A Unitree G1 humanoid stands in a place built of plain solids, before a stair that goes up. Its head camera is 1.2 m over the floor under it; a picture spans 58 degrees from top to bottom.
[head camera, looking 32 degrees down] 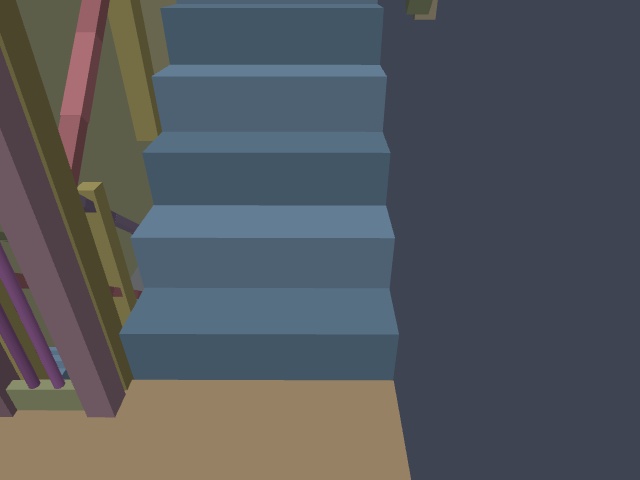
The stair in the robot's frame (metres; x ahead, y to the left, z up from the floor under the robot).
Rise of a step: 0.21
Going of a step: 0.24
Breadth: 0.90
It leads straight ahead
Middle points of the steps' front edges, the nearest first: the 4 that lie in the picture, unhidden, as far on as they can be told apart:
1.01 0.20 0.21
1.25 0.19 0.43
1.49 0.19 0.64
1.72 0.19 0.86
